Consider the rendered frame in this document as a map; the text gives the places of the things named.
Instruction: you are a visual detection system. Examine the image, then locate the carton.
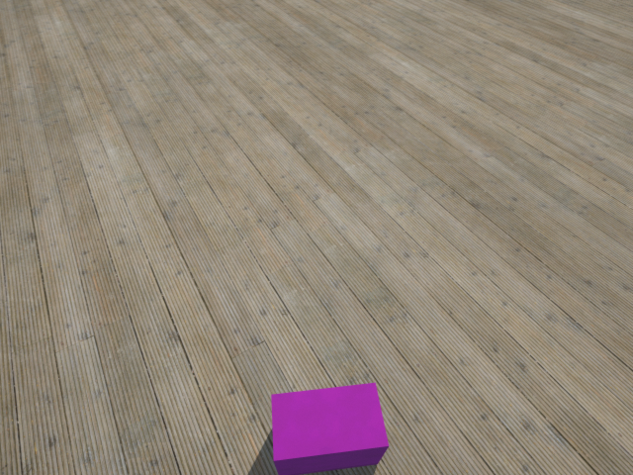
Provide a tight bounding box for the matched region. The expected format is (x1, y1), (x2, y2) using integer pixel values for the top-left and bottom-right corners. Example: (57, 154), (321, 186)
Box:
(271, 383), (389, 475)

